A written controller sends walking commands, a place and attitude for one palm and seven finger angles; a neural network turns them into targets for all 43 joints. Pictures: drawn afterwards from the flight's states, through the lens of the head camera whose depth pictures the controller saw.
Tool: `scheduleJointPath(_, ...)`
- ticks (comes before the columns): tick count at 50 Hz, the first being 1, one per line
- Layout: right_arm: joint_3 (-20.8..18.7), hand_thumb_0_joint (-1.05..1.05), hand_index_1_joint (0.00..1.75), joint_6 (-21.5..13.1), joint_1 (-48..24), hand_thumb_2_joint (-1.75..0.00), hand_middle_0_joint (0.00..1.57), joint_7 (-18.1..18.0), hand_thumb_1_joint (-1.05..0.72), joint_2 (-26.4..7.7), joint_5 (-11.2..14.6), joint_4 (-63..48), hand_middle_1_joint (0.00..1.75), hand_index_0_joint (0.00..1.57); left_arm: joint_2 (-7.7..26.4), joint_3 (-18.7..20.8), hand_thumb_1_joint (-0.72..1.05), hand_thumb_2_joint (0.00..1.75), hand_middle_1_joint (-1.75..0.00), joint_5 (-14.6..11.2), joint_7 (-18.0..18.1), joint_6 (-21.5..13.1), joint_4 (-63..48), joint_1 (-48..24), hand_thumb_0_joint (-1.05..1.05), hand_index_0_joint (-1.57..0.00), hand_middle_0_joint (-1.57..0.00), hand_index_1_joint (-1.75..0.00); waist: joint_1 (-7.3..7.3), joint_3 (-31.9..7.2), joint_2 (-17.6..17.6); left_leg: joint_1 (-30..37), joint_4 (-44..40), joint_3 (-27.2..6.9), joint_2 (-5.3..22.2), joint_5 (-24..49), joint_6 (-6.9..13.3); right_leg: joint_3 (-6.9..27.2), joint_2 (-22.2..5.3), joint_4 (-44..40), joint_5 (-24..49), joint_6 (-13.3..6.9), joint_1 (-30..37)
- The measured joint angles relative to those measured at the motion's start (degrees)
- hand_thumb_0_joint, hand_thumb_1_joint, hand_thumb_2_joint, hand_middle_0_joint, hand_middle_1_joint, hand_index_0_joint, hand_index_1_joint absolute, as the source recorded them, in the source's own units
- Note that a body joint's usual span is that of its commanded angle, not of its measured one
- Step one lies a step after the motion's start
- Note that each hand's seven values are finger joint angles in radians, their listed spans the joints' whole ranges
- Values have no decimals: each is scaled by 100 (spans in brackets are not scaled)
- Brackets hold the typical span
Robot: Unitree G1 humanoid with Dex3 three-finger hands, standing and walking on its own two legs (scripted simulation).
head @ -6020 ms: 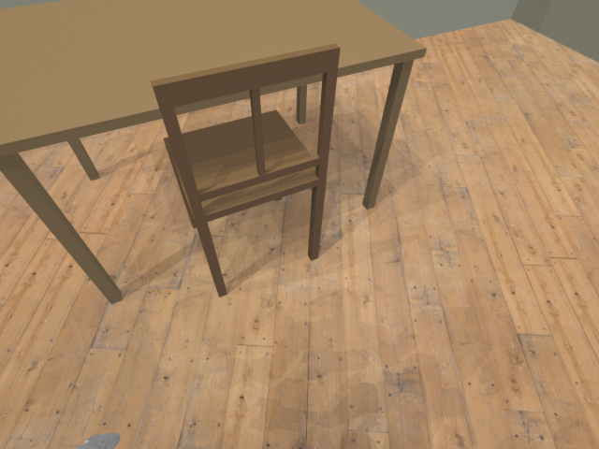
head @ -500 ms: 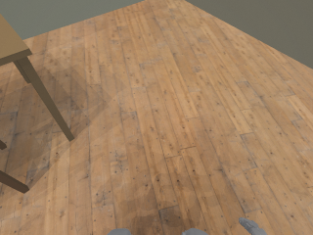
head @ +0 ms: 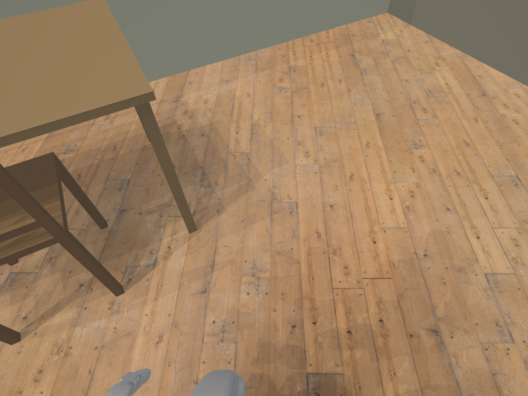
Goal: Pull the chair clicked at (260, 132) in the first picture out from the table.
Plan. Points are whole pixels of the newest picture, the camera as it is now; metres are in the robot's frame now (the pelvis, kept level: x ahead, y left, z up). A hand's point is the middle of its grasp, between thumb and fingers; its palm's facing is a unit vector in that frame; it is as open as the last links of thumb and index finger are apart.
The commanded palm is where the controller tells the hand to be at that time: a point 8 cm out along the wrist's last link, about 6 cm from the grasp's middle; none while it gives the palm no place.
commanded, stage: turn to face it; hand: left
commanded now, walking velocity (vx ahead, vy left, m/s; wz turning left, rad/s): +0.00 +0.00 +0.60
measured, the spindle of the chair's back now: out of the picture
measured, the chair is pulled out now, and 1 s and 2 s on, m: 0.00 0.00 0.00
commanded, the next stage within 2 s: take the last steps up to it in 0.78 s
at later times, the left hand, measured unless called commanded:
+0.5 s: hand out of the picture +0.01 +0.30 -0.17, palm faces +0.31 -0.92 -0.25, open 7.4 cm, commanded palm none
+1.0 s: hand out of the picture -0.02 +0.22 -0.15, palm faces +0.47 -0.84 -0.26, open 7.4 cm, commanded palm none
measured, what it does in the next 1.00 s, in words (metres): steps on the spot, turning left: left foot, then right foot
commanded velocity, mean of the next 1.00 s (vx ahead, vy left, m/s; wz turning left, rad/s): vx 0.04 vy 0.01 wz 0.37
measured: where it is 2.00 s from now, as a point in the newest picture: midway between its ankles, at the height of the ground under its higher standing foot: (207, 389)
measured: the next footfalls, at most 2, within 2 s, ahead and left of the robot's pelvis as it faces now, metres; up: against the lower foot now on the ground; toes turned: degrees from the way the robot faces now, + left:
left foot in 0.22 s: +0.02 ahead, +0.15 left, +0.00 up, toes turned +14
right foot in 0.78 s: +0.08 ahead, -0.06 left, +0.00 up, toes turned +20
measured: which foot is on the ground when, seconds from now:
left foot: up 0.00-0.20, down 0.22-0.78, up 0.80-1.00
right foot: down 0.00-0.24, up 0.26-0.76, down 0.78-1.00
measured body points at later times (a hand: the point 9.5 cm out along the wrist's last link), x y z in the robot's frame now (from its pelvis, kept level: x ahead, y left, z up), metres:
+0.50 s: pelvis +0.00 +0.06 +0.01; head +0.03 +0.10 +0.45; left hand -0.01 +0.35 -0.15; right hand +0.15 -0.16 -0.12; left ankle -0.02 +0.14 -0.74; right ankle +0.03 -0.11 -0.65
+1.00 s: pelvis +0.00 +0.02 +0.01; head +0.03 +0.00 +0.45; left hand -0.05 +0.26 -0.13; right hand +0.15 -0.19 -0.16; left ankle -0.08 +0.14 -0.66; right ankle +0.04 -0.07 -0.74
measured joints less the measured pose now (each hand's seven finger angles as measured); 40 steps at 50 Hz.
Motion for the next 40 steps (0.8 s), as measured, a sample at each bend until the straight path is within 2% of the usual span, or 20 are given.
scheduleJointPath(3, 9, 1, 30, 28, -23, -90, 20, 29, -91, 8, 7, 23, 30, 20, 17, -10, 90, 90, -30, 22, -6, 9, 70, 70, 0, -20, -21, -30, 10, 44, -112, 146, -330, 159, 194, 1, -77, -208, -165, -73, 8, 49, 97)
scheduleJointPath(8, 85, 1, 30, 9, -202, -90, 20, 43, -91, 24, 38, 27, 30, 20, 153, 30, 90, 90, -30, 49, -41, 29, 161, 195, 0, -20, -21, -30, 160, 144, -310, 699, -1698, 410, 327, -155, -49, -505, -433, 114, -103, 197, 46)
scheduleJointPath(10, 116, 1, 30, -50, -269, -90, 20, 40, -91, 25, 46, -31, 30, 20, 249, 70, 90, 90, -30, 41, -51, 56, 213, 259, 0, -20, -21, -30, 201, 157, -380, 1007, -2411, 519, 311, 71, -1, -630, -550, 328, -218, 298, -26)
scheduleJointPath(11, 131, 1, 30, -96, -281, -90, 20, 46, -91, 9, 44, -82, 30, 20, 300, 97, 90, 90, -30, 21, -57, 77, 231, 315, 0, -20, -21, -30, 216, 131, -400, 1211, -2897, 570, 300, 406, 42, -680, -614, 520, -317, 363, -105)
scheduleJointPath(12, 135, 1, 30, -161, -310, -90, 20, 45, -91, 9, 31, -121, 30, 20, 365, 139, 90, 90, -30, -5, -65, 114, 256, 350, 0, -20, -21, -30, 224, 112, -453, 1250, -3073, 567, 233, 464, 231, -634, -698, 847, -421, 396, -276)
scheduleJointPath(13, 145, 1, 30, -215, -363, -90, 20, 37, -91, 41, 31, -149, 30, 20, 441, 184, 90, 90, -30, -17, -58, 177, 302, 340, 0, -20, -21, -30, 256, 144, -537, 1174, -2950, 568, 165, 428, 403, -400, -707, 1334, -856, 438, -502)
scheduleJointPath(15, 189, 1, 30, -318, -398, -90, 20, -18, -91, 93, 36, -199, 30, 20, 537, 245, 90, 90, -30, -23, -12, 311, 423, 300, 1, -20, -21, -30, 280, 159, -550, 1124, -2862, 500, 147, 389, 597, 63, -486, 2395, -1375, 479, -959)
scheduleJointPath(17, 225, 1, 30, -357, -363, -90, 20, -86, -91, 141, 22, -225, 30, 20, 588, 289, 91, 90, -30, -31, -8, 355, 513, 244, 1, -20, -20, -30, 263, 132, -504, 1210, -3060, 378, 137, 501, 640, 293, -302, 3117, -1217, 508, -1286)
scheduleJointPath(20, 284, 1, 30, -364, -279, -90, 20, -138, -91, 201, 20, -203, 30, 20, 613, 307, 91, 90, -30, -29, -49, 318, 516, 155, 1, -19, -20, -30, 261, 83, -462, 1409, -3514, 213, 61, 771, 668, 456, -187, 3417, -722, 543, -1523)
scheduleJointPath(25, 334, 1, 30, -355, -118, -90, 20, -155, -91, 292, 25, -134, 30, 20, 543, 268, 91, 90, -30, -31, -60, 264, 435, 24, 1, -19, -20, -30, 234, -37, -398, 1610, -4002, -30, -98, 1068, 720, 610, -73, 3052, -410, 600, -1514)
scheduleJointPath(32, 322, 1, 30, -313, 84, -90, 20, -169, -91, 386, -14, -21, 30, 20, 334, 185, 91, 90, -30, -50, -30, 266, 400, -167, 1, -19, -20, -30, 77, -131, -276, 1624, -4092, -307, -278, 1166, 689, 656, 132, 2166, -658, 538, -1150)
scheduleJointPath(36, 294, 1, 30, -266, 185, -90, 20, -180, -91, 368, -26, 86, 30, 20, 170, 110, 91, 90, -30, -81, -16, 195, 347, -227, 1, -19, -20, -30, 8, -159, -142, 1515, -3950, -460, -335, 1132, 597, 631, 314, 1205, -599, 424, -702)
scheduleJointPath(38, 275, 1, 30, -250, 246, -90, 20, -181, -91, 351, 0, 146, 30, 20, 111, 65, 91, 90, -30, -94, -9, 111, 312, -192, 0, -19, -20, -30, 17, -203, -111, 1409, -3771, -509, -389, 1057, 522, 587, 362, 343, -99, 371, -313)
scheduleJointPath(39, 260, 1, 30, -250, 275, -90, 20, -176, -91, 332, 27, 175, 30, 20, 81, 46, 91, 90, -30, -81, 2, 48, 308, -159, 0, -20, -20, -30, 42, -233, -85, 1313, -3592, -523, -408, 975, 476, 556, 370, 2, 26, 202, -156)
scheduleJointPath(40, 231, 1, 30, -233, 261, -90, 20, -176, -91, 296, 49, 216, 30, 20, 19, 25, 91, 90, -30, -53, 14, 3, 338, -149, 0, -20, -20, -30, 44, -209, 16, 1182, -3245, -536, -374, 596, 406, 493, 417, 5, 14, 38, -142)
